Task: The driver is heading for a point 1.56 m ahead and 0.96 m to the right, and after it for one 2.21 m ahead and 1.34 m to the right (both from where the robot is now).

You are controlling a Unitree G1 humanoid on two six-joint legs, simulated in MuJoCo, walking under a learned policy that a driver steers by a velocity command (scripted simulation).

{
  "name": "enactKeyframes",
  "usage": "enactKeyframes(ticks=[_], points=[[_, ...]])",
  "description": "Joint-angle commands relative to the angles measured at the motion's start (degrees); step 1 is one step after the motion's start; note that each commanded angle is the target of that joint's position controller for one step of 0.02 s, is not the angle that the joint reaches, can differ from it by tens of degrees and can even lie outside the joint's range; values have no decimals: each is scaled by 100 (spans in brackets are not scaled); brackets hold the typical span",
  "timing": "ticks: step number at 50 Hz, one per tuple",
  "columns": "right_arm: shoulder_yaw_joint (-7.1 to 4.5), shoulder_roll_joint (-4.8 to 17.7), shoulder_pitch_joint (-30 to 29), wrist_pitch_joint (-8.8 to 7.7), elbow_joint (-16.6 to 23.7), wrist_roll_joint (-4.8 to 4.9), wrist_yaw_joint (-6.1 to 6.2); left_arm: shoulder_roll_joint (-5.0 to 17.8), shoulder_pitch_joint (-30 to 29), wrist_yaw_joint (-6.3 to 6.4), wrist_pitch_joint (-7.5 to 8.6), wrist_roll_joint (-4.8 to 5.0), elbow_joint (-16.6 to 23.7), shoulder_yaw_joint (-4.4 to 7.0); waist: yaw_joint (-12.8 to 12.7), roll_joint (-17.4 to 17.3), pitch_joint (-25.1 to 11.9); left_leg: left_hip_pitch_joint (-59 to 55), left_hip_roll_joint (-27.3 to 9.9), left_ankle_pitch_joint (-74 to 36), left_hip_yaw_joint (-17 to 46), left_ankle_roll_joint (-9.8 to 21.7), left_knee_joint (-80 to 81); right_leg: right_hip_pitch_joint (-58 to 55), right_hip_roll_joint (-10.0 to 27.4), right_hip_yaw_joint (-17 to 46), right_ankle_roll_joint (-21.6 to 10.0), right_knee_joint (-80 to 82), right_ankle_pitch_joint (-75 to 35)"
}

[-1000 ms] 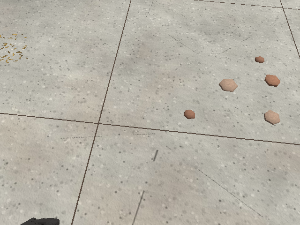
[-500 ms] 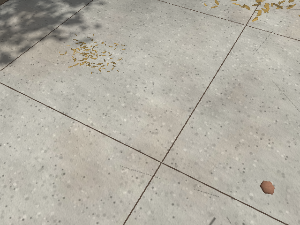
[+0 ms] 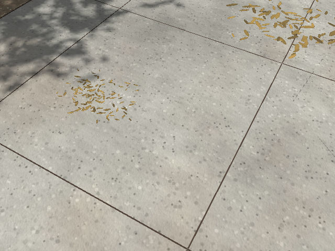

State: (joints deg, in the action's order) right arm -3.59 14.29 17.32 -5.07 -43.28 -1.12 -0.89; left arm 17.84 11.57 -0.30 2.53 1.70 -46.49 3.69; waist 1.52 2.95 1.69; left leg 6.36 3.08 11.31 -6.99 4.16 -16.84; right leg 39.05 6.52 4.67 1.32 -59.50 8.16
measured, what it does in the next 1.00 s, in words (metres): walks ahead, turning right: right foot, then left foot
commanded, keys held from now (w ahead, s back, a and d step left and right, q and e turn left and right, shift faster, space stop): w+e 1.00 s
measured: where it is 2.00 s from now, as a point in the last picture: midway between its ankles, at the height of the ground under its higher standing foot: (276, 153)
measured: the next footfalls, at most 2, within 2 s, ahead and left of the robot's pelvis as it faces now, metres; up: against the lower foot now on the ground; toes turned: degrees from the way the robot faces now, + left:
right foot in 0.28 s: +0.32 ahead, -0.15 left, +0.00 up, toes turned -12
left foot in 0.74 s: +0.64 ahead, -0.03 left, +0.00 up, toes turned -30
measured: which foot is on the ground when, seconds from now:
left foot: down 0.00-0.30, up 0.32-0.72, down 0.74-1.00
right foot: up 0.00-0.26, down 0.28-0.76, up 0.78-1.00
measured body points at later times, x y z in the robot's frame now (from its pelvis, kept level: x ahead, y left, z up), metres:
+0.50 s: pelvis +0.28 -0.07 +0.00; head +0.32 -0.09 +0.45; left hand +0.45 +0.17 -0.11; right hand +0.38 -0.38 -0.10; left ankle +0.37 +0.10 -0.67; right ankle +0.28 -0.14 -0.75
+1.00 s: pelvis +0.56 -0.11 +0.00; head +0.59 -0.12 +0.45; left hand +0.85 +0.03 -0.10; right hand +0.46 -0.38 -0.11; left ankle +0.61 -0.01 -0.75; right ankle +0.52 -0.26 -0.66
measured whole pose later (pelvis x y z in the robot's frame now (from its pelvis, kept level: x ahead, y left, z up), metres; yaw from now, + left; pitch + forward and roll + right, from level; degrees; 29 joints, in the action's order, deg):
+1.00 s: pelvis +0.56 -0.11 +0.00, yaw -35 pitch +1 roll +2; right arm -3.5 15.0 17.2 -5.7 -45.3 -0.5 -0.2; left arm 18.2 13.0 -0.1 0.4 1.4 -36.9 4.5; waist 2.8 3.2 1.3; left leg 8.8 1.3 12.0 -5.8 1.7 -19.6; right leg 37.1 4.2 3.8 0.5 -62.9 14.8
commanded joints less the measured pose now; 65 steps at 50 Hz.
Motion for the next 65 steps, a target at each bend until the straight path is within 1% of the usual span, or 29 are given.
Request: enactKeyframes(ticks=[1, 9, 11, 13, 14, 15, 16, 17, 18, 19, 20, 24, 28, 32, 36, 37, 38, 39, 40, 41, 42, 43, 46, 50, 58, 61, 63, 64, 65], points=[[-187, 762, -375, -146, 310, -10, 86, 226, -6, -37, 45, -30, 277, 58, -115, -575, 41, 58, -1495, -1622, 416, 641, 965, 59, 45, 157, 33, 787, -1058], [-292, 1061, 165, 115, -105, 153, 186, 46, -1159, -342, 81, -61, 902, -63, 297, -494, 411, -1302, -1899, -2770, -215, 443, 491, 376, -195, -627, -365, 2337, -747], [-332, 1226, 45, 212, -82, 177, 243, 196, -959, -390, 54, -53, 990, 12, 72, -727, 100, -1490, -1908, -4650, -375, 308, -179, -196, -529, -977, -583, 2355, -151], [-353, 1360, -89, 301, -46, 200, 302, 574, 26, -355, 11, -34, 848, 216, -531, -873, -524, -1287, -1793, -5905, -494, 129, -1677, -1584, -965, -1181, -890, 2411, 222], [-316, 1318, -184, 286, -11, 220, 326, 911, 945, -266, -12, -33, 653, 400, -1054, -657, -986, -463, -1545, -5124, -585, -91, -3048, -3120, -1022, -893, -1141, 2865, -175], [-118, 664, 305, 171, 219, 20, 271, 1551, 1382, -143, -47, -37, 582, 561, -776, 696, -1583, 1898, -815, -937, -481, -463, -5207, -5337, 407, 1538, -1952, 2845, -202], [23, 487, 304, -68, 345, 52, 169, 1518, 1293, -173, 36, -38, 745, 495, -633, 831, -2432, 3321, 152, 2342, 848, -573, -6477, -6372, 1301, 4382, -2812, 3862, 539], [-99, 946, -426, -236, 477, 288, 71, 1081, 1250, -182, 80, -82, 749, 375, -944, 272, -1993, 3935, -237, 1968, 1411, -426, -6587, -6154, 1155, 3763, -2433, 4169, 640], [-75, 947, -698, -323, 596, 354, 50, 881, 957, -173, 117, -65, 757, 322, -784, 13, -1252, 4025, -491, 1453, 1329, -313, -6133, -5341, 938, 2949, -2189, 4208, 382], [-79, 904, -728, -344, 549, 229, 89, 718, 564, -165, 125, -40, 818, 268, -485, -374, -757, 3769, -723, 1132, 1260, -328, -5565, -4443, 676, 2329, -1990, 4246, -168], [-132, 978, -668, -299, 508, 111, 117, 534, 284, -139, 129, -78, 910, 207, -279, -318, -525, 3364, -870, 908, 1242, -389, -5162, -3778, 490, 1909, -1908, 4357, -707], [-94, 746, -547, -57, 529, 20, 135, 675, 170, -23, 146, -115, 1010, 235, -32, -114, -344, 2801, -888, 413, 1032, -751, -4190, -2623, 157, 1231, -1894, 4641, -1623], [35, 493, -1447, -63, 736, 38, 109, 817, 438, 92, 70, -47, 918, 282, -379, 131, -219, 2381, -558, -1132, 919, -900, -2290, -2225, -276, 786, -1494, 4513, -1014], [-18, 697, -1896, -149, 863, 163, 8, 816, 794, 117, -8, -7, 801, 292, -568, 263, -256, 2073, -337, -1457, 1091, -832, -1391, -2599, -64, 1353, -1340, 4156, -245], [-193, 995, -1179, -263, 698, 175, -17, 671, 635, 135, -48, -48, 859, 270, -78, 473, -386, 1148, -332, -826, 1094, -428, -936, -2873, -4, 1867, -1063, 3308, -184], [-278, 1179, -581, -297, 606, 94, 21, 405, 640, 115, -31, -81, 911, 175, 216, 302, -846, 117, -686, -687, 1338, -184, -935, -2605, -310, 1602, -867, 2411, -208], [-348, 1496, 235, -283, 535, 42, 70, 19, 863, 110, -21, -202, 999, 37, 407, -620, -1668, -1330, -1748, -267, 2491, 127, -925, -1850, -804, 958, -615, 699, 1215], [-431, 1858, 518, -206, 313, 7, 11, -21, 1528, 105, 34, 54, 1220, -2, 7, -2703, -1960, -2453, -2809, 1564, 5430, 1049, -134, 165, -1216, 464, -371, -968, 2731], [-300, 1237, 206, -195, 480, 109, -9, 614, 1386, 130, 26, 97, 1008, 115, 174, -1661, -1351, -2030, -2657, 2571, 5340, 906, 132, 668, -789, 660, -273, -1582, 2313], [-215, 945, 0, -151, 513, 119, 28, 821, 775, 118, -7, 37, 1084, 183, 300, -1129, -772, -1440, -2404, 2161, 4247, 654, 88, 739, -609, 481, -241, -1683, 1780], [-166, 856, -233, -123, 523, 63, 33, 732, 518, 119, -35, -25, 1126, 181, 206, -716, -470, -817, -2149, 1250, 3491, 546, 137, 513, -422, 368, -207, -1538, 1398], [-130, 733, -380, -107, 466, 47, 49, 674, 347, 102, -38, -76, 1195, 202, 127, -726, -247, -434, -1943, 602, 2957, 533, 221, 419, -269, 378, -193, -1246, 1150], [-116, 674, -397, -154, 326, 70, 79, 362, 399, 24, -118, 3, 1248, 167, -17, -978, -153, -17, -1715, -247, 1974, 543, 552, 89, -70, 180, -149, -844, 898], [-210, 952, -311, -152, 127, 66, 100, 204, 11, -2, -155, -43, 1423, 103, 19, -713, -51, -201, -1847, -1083, 1270, 695, 763, 455, 17, 115, -16, -17, 267], [-278, 1293, 8, 40, -203, 196, 132, 70, -1115, -274, -66, -18, 1745, 17, 362, -643, 297, -789, -1852, -1846, 49, 381, 631, -29, -181, -584, -285, 2068, -684], [-358, 1541, -39, 140, -225, 291, 165, 336, -851, -311, -106, -63, 1789, 152, 24, -867, 8, -1149, -1907, -4274, -277, 217, -280, -797, -616, -987, -633, 2297, 137], [-345, 1530, -151, 202, -187, 332, 207, 804, 652, -234, -160, -52, 1417, 438, -846, -750, -796, -569, -1660, -4972, -553, -25, -2299, -2907, -1073, -1109, -1031, 2785, -115], [-206, 1169, -3, 168, -83, 140, 210, 1255, 1490, -105, -228, -18, 1219, 600, -1107, 20, -1300, 977, -1387, -2556, -533, -274, -4116, -4685, -306, 179, -1376, 2834, -175], [48, 452, 482, 5, 286, -21, 113, 1818, 1132, -108, -134, 0, 1350, 610, -316, 1346, -1950, 3342, -184, 2323, 269, -558, -5963, -6240, 1088, 3624, -2508, 3552, 1010]])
